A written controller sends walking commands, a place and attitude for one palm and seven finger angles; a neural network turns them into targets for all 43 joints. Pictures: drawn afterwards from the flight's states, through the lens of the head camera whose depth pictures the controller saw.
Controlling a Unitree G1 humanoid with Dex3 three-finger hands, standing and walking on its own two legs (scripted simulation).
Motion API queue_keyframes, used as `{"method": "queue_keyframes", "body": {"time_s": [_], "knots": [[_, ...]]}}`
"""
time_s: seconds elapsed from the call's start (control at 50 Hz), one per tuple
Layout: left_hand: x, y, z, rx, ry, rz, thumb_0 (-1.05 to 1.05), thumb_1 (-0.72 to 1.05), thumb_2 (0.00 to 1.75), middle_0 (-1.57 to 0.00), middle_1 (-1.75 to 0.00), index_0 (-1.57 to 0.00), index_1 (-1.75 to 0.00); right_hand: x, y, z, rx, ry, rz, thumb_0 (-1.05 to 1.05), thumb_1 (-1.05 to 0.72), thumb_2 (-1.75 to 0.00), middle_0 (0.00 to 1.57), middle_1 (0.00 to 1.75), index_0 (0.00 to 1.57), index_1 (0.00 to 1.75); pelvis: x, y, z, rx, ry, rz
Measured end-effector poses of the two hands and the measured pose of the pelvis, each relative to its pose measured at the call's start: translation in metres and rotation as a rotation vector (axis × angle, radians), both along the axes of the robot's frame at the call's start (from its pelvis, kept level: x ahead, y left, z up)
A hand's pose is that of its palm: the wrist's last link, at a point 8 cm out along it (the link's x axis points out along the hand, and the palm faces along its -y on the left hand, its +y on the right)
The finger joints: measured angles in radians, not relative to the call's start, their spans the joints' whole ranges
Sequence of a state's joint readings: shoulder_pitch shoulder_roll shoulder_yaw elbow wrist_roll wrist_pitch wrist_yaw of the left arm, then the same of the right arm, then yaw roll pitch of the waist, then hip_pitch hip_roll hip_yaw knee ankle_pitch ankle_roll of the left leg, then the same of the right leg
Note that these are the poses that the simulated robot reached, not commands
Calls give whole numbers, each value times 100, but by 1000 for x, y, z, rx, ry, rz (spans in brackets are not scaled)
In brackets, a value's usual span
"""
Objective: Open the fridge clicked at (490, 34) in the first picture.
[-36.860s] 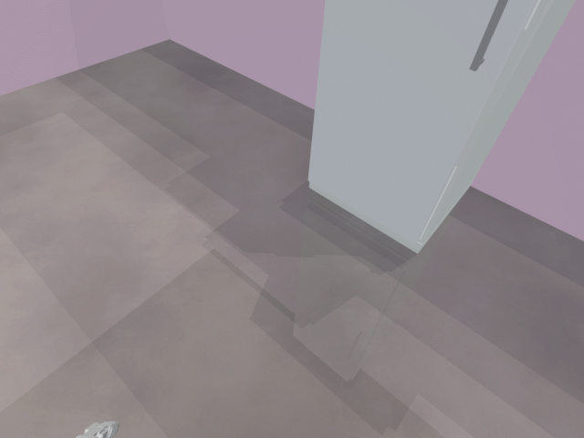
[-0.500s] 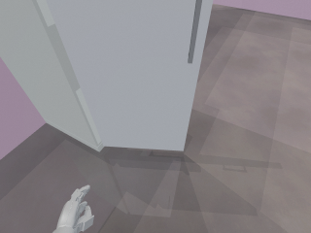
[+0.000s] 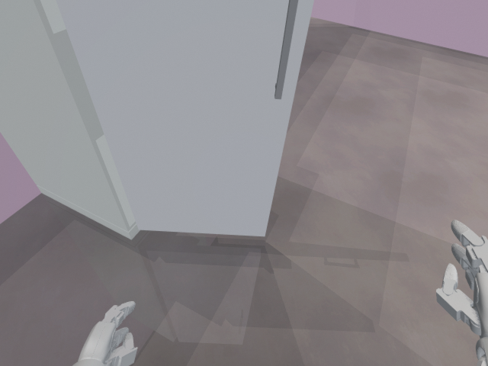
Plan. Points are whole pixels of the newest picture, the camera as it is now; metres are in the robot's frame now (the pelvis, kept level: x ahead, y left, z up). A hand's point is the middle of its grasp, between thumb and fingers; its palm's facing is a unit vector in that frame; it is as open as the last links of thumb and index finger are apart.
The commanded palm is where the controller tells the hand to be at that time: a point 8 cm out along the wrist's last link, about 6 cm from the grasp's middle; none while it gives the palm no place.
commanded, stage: let the arm hang, fingers relaxed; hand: right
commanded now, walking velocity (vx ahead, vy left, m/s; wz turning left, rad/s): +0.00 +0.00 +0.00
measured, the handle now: (289, 19) +0.76 -0.06 +0.25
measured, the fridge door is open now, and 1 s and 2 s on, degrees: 65 65 65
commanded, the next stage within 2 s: look to check the result in 1.02 s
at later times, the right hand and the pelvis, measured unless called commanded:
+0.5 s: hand out of the picture -0.02 -0.19 -0.17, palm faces +0.01 +0.97 -0.24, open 7.3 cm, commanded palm none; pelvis +0.00 +0.01 +0.00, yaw -1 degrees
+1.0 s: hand out of the picture +0.09 -0.20 -0.15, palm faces -0.03 +0.96 -0.27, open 7.4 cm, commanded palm none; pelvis +0.02 +0.01 +0.01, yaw +0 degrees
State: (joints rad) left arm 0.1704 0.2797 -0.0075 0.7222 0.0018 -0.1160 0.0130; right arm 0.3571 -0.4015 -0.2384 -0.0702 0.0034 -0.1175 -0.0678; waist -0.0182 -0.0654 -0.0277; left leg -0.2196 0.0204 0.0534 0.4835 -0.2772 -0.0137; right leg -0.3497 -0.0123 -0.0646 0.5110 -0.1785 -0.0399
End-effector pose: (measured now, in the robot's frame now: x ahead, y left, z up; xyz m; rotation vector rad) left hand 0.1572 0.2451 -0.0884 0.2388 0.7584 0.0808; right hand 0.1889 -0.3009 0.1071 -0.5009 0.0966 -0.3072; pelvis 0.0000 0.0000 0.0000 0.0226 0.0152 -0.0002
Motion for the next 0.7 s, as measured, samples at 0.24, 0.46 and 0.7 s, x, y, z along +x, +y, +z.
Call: {"method": "queue_keyframes", "body": {"time_s": [0.24, 0.46, 0.7], "knots": [[-96, 38, -34, 75, 404, 107, 1, 90, 90, -20, -30, -20, -30, -144, 90, -250, 438, 1085, -117, 1, -93, -89, 20, 30, 20, 30, -8, 15, -8, -14, -14, -11], [-161, 27, -43, 48, 645, 165, 1, 90, 90, -20, -30, -20, -30, -216, 72, -249, 452, 1290, -264, 1, -93, -89, 21, 30, 20, 30, -3, 16, 1, 7, -19, -17], [-116, 19, -49, -3, 518, 157, 1, 90, 90, -20, -30, -20, -30, -157, 33, -225, 332, 1151, -265, 1, -91, -90, 20, 30, 20, 30, 6, 10, 5, -9, -34, 3]]}}
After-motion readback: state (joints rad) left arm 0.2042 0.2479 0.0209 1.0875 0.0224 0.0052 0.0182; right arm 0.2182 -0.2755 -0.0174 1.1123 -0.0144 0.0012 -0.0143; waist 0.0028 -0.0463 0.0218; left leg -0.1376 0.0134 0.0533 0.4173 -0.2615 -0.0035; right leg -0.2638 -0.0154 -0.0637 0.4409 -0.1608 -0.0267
